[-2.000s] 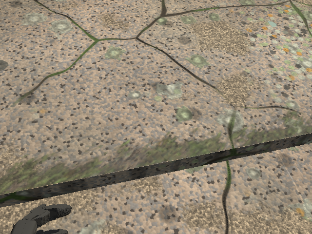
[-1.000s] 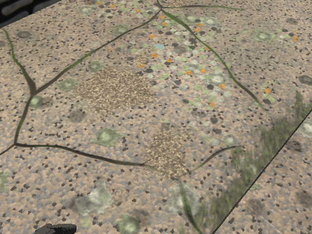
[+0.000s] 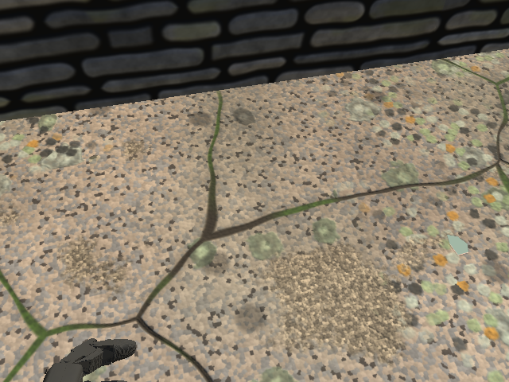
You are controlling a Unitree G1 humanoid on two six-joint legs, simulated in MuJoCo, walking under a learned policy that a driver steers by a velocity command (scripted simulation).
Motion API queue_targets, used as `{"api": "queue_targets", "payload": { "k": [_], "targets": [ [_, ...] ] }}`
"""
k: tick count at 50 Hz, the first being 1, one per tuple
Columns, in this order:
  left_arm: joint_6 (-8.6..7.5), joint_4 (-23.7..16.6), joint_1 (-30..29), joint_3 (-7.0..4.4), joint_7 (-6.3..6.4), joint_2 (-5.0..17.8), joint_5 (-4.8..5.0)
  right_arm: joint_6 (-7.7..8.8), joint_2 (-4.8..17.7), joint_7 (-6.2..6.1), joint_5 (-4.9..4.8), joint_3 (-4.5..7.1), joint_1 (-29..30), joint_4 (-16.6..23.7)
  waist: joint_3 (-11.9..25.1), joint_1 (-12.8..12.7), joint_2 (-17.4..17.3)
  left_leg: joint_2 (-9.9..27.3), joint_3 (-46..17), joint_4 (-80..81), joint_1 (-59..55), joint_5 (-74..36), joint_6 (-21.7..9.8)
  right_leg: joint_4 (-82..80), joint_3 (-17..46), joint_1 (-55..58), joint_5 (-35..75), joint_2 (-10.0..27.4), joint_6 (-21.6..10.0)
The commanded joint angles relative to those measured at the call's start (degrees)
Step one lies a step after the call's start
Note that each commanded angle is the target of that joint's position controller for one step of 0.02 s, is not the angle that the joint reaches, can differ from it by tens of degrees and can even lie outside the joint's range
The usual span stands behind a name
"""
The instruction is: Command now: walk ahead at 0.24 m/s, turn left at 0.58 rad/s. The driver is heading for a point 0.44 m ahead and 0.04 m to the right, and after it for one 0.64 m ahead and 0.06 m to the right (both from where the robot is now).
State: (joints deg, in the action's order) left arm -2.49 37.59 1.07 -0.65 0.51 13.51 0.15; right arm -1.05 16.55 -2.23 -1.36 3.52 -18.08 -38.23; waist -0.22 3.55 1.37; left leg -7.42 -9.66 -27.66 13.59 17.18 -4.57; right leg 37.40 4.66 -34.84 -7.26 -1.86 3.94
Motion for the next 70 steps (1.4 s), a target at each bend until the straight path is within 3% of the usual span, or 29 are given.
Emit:
{"api": "queue_targets", "payload": {
  "k": [1,3,4,5,6,8,12,18,24,27,29,30,31,32,33,34,36,43,49,51,53,54,55,56,57,58,60,64,70],
  "targets": [
    [-1.77,-4.1,-1.2,-3.11,-0.77,7.5,0.47,0.77,7.7,0.15,-0.17,2.26,1.9,4.3,5.5,-2.5,-9.5,14.7,-17.2,2.5,-4.5,-12.8,-7.2,-7.8,0.5,8.9,-3.3,-0.1,-1.7],
    [-3.02,-2.8,5.4,-4.46,-0.35,9.4,-0.3,1.52,4.7,0.72,0.21,1.27,2.6,4.8,8.2,-5.5,-8.6,10.4,-15.3,-5.9,0.3,-7.7,-5.1,-13.8,2.0,24.1,-1.2,4.1,-5.9],
    [-3.27,-2.8,10.2,-5.22,0.35,12.6,-1.34,2.23,0.9,1.1,0.79,0.06,0.8,5.7,12.9,-5.8,1.2,5.0,-7.7,-19.7,10.2,4.5,-2.1,-16.5,15.6,37.7,-5.5,15.6,-11.5],
    [-3.03,-1.3,14.4,-5.97,0.12,14.4,-1.93,2.67,2.2,1.06,0.24,-0.07,-2.3,7.4,12.7,-4.4,16.9,0.5,-1.0,-31.4,26.9,19.5,0.6,-23.0,39.0,45.3,-19.9,25.1,-20.0],
    [-3.41,-2.2,12.8,-5.06,0.15,9.8,-0.53,2.71,7.3,1.09,0.38,1.28,-2.9,5.5,8.3,-4.7,10.0,5.2,-1.8,-38.9,30.2,14.9,2.5,-24.3,40.2,41.6,-29.3,25.4,-20.1],
    [-3.17,-2.4,11.4,-4.24,0.44,7.3,0.09,2.4,8.3,1.36,1.14,1.98,2.1,5.3,2.3,-5.1,2.8,7.6,0.6,-42.2,29.7,6.8,4.0,-24.1,25.5,33.6,-23.7,19.4,-15.5],
    [-4.08,0.8,14.8,-3.74,-0.34,6.0,-0.47,3.85,2.9,2.11,0.34,0.75,4.2,4.8,0.1,-5.2,4.1,10.0,2.9,-39.1,27.9,-1.4,3.9,-27.7,12.7,29.1,-11.3,13.7,-15.0],
    [-3.61,3.5,17.8,-4.13,-0.68,8.5,0.5,5.01,0.9,2.22,0.89,-0.23,13.4,6.4,-1.6,-7.0,3.9,12.8,6.7,-22.0,28.9,-10.6,5.8,-30.0,6.6,30.1,0.5,12.9,-16.2],
    [-2.04,6.1,23.9,-4.39,-0.88,11.0,1.23,6.86,0.6,4.06,-0.16,-0.39,21.7,7.4,-2.3,-9.6,4.5,8.9,9.1,-4.8,18.5,-14.0,6.3,-25.9,6.6,30.0,5.7,13.5,-16.1],
    [-0.95,6.2,22.7,-4.89,-0.21,12.4,1.7,7.76,3.3,4.53,-0.27,0.83,18.0,6.8,-0.4,-5.4,5.9,7.9,8.4,2.0,9.6,-12.7,4.1,-21.4,9.1,31.3,9.2,15.1,-13.9],
    [-1.06,5.4,21.4,-4.07,-0.12,9.8,0.99,7.83,7.9,3.25,0.82,2.99,4.4,3.5,8.7,1.4,3.7,11.8,5.7,2.9,-12.9,-13.6,0.2,-5.4,4.9,23.7,12.7,9.7,-10.2],
    [-1.39,3.0,20.8,-2.29,0.02,4.3,-1.19,7.3,12.6,2.29,1.85,4.02,-5.9,2.4,18.1,4.8,-6.9,25.2,-7.3,0.1,-29.3,-15.8,-3.0,13.4,0.7,11.0,-8.0,4.4,-7.7],
    [-2.11,2.0,27.7,-1.82,0.25,2.5,1.33,6.84,13.2,2.73,2.51,3.94,-6.3,1.5,21.6,1.1,-21.9,33.6,-29.0,7.4,-36.7,-2.5,-10.8,27.7,0.6,-5.7,-27.9,0.0,-5.7],
    [-1.92,3.2,24.8,-3.41,0.5,8.4,2.47,6.83,7.4,2.81,1.71,2.66,-4.0,1.7,14.4,2.0,-13.8,31.2,-26.3,10.0,-30.6,4.7,-9.6,34.4,3.2,-10.5,-24.0,3.5,-5.0],
    [-1.68,2.4,20.5,-4.03,0.32,9.8,2.43,6.86,4.6,2.68,1.1,1.76,-1.0,1.6,8.1,1.5,-10.7,28.8,-17.3,10.8,-24.0,3.4,-7.5,35.2,2.4,-11.7,-18.4,5.3,-5.1],
    [-1.32,2.6,19.2,-4.05,0.31,8.8,2.04,6.85,3.1,2.81,1.29,1.19,2.2,1.5,5.1,-0.4,-7.5,26.0,-11.6,12.3,-17.8,-1.3,-6.4,34.2,1.7,-9.7,-14.4,6.9,-4.7],
    [-0.36,2.0,18.5,-4.13,-0.18,6.7,1.58,7.17,1.7,2.94,2.0,0.97,5.5,0.7,1.1,-3.0,-9.0,22.9,-3.2,16.2,-9.5,-7.8,-5.6,31.7,1.6,-6.0,-9.4,9.0,-4.0],
    [0.84,-1.1,11.1,-3.31,-1.43,4.3,1.0,7.96,5.4,1.95,2.0,2.53,5.5,-2.9,-2.7,-3.1,-4.9,21.5,11.6,19.6,-6.2,-21.4,-5.6,17.1,0.2,-6.0,4.6,9.3,-2.8],
    [0.66,-5.7,0.1,-2.87,-3.53,4.5,0.91,6.29,9.3,1.56,0.38,3.66,1.5,-5.6,-5.9,0.0,-3.2,23.6,17.2,16.8,-13.1,-27.0,-3.6,1.9,-4.8,-4.1,5.2,7.5,-6.2],
    [0.52,-6.7,1.1,-3.67,-3.82,5.8,0.14,5.35,10.9,1.37,-0.27,3.96,1.0,-6.2,-3.3,-1.6,-5.1,23.7,18.4,9.9,-15.1,-46.1,-2.4,-0.5,-7.9,2.1,0.3,3.7,-8.0],
    [0.43,-3.9,13.4,-6.06,-3.46,9.9,-0.28,4.77,11.4,1.1,-1.03,3.8,2.1,-6.1,4.5,-8.7,-5.5,20.5,20.4,-6.6,-13.0,-54.8,0.3,-7.2,-9.6,19.9,5.7,-1.3,-10.9],
    [0.86,-2.7,19.2,-7.42,-2.3,13.7,-0.46,5.16,9.3,1.07,-0.06,2.9,0.7,-5.6,9.0,-11.2,-1.8,17.3,21.3,-20.0,-2.9,-41.5,3.4,-7.7,-4.3,34.5,22.3,2.1,-12.8],
    [1.04,-3.3,18.9,-7.36,-1.15,18.9,-1.25,5.86,1.8,2.06,3.76,0.3,-5.4,-3.9,16.4,-5.3,15.5,8.8,19.6,-42.9,19.1,20.6,7.4,-1.3,17.2,55.5,53.2,19.4,-22.1],
    [0.57,-4.7,20.9,-6.06,-1.7,16.0,-1.51,6.49,5.5,2.82,1.7,0.08,-8.5,-6.6,32.0,-8.4,9.7,6.8,5.3,-53.1,20.4,25.7,7.8,-7.4,32.4,58.6,47.0,27.2,-29.5],
    [0.46,-4.0,19.1,-5.4,-2.23,13.2,-1.32,6.1,8.9,2.87,-0.71,1.25,-1.3,-5.9,25.9,-9.8,3.6,9.6,4.1,-53.4,22.3,20.6,7.3,-9.8,24.2,52.8,44.3,23.1,-26.4],
    [0.25,-3.4,14.9,-4.85,-2.29,11.2,-0.1,5.77,7.5,2.4,-0.66,0.72,2.2,-4.3,16.8,-7.8,2.0,11.7,6.0,-48.7,25.6,15.9,7.1,-11.1,17.6,45.0,39.0,20.1,-23.4],
    [0.05,-3.4,8.9,-3.74,-1.97,8.2,-0.24,4.25,7.1,1.1,0.89,0.83,3.4,-4.9,9.4,-3.9,0.1,14.2,5.9,-42.7,19.5,9.9,7.5,-15.4,11.8,29.4,34.7,16.7,-20.5],
    [-0.97,-2.1,5.2,-3.62,-1.72,7.9,-1.59,1.98,4.1,-0.06,1.57,0.48,-0.5,-6.5,8.6,-0.2,2.1,13.3,6.7,-31.7,9.2,4.1,8.7,-19.5,4.1,18.0,35.4,13.8,-19.9],
    [0.46,1.4,5.7,-3.28,-0.65,7.5,-1.71,0.87,4.0,-0.01,1.4,0.21,6.3,-6.2,6.4,-3.1,4.2,12.8,6.6,-14.4,4.5,-3.7,8.3,-22.1,3.9,17.0,8.6,12.4,-17.7]
  ]
}}
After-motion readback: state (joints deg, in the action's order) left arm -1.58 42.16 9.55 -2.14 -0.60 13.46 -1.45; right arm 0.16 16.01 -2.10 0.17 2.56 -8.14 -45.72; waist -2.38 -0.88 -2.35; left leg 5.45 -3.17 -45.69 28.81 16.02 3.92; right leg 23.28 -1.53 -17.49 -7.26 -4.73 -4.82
